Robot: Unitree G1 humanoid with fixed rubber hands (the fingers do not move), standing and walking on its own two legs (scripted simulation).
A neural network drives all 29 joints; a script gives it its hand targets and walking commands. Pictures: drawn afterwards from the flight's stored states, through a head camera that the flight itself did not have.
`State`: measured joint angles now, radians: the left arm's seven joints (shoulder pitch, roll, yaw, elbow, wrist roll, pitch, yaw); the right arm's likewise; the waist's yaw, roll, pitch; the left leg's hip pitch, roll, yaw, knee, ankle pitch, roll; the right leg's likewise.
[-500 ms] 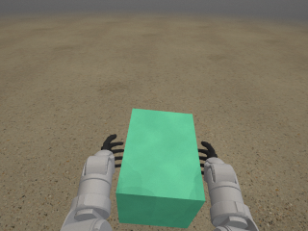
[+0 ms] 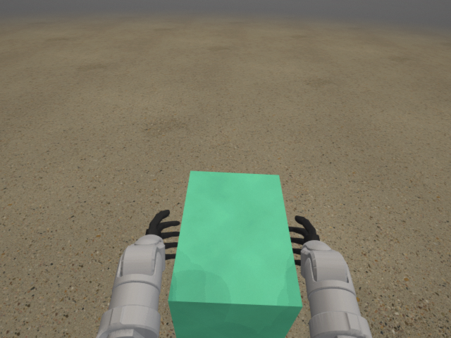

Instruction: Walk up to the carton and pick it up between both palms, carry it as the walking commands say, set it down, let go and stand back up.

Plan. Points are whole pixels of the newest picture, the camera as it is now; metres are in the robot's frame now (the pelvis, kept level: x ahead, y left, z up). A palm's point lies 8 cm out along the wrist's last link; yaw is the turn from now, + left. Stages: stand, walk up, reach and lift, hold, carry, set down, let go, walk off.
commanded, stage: reach and lift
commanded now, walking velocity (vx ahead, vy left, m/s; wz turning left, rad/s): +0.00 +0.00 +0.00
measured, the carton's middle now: (231, 252) +0.35 -0.02 -0.02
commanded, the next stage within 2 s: hold in 0.30 s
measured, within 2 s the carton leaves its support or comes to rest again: neither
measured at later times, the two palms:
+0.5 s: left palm (152, 251) +0.29 +0.13 +0.06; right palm (312, 259) +0.28 -0.16 +0.05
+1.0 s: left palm (152, 253) +0.29 +0.13 +0.06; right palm (314, 262) +0.28 -0.16 +0.05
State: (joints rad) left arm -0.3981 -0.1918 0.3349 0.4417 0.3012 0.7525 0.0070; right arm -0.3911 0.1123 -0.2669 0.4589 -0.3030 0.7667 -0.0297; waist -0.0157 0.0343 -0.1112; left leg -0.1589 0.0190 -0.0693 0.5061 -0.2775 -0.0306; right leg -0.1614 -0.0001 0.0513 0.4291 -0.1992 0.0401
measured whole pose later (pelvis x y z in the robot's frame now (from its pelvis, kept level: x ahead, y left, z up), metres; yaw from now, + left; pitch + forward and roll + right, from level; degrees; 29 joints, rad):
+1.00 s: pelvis -0.01 +0.00 +0.00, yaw +0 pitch -5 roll -1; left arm -0.34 -0.17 0.27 0.38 0.30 0.78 0.00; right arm -0.32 0.13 -0.23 0.38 -0.30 0.78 -0.02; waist -0.02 0.03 -0.10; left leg -0.14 0.02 -0.07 0.50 -0.27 -0.03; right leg -0.15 0.00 0.05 0.44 -0.20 0.04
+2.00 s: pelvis -0.01 -0.04 -0.01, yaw -7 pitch +4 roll +2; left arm -0.54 -0.16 0.22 0.13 0.23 1.01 0.18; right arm -0.48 0.17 -0.18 0.07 -0.20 1.03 -0.25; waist -0.02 -0.01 -0.09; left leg -0.44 0.02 0.01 0.86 -0.51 -0.04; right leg -0.44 0.04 0.09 0.63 -0.25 -0.03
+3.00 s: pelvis +0.03 -0.14 -0.03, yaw -55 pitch +9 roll -3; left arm -0.68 -0.17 0.22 -0.06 0.16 1.08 0.28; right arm -0.59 0.22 -0.31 -0.11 -0.14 1.06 -0.30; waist 0.02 -0.02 0.01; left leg -0.34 0.28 0.30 0.93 -0.52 -0.07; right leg -0.59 0.11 0.04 0.70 -0.26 -0.03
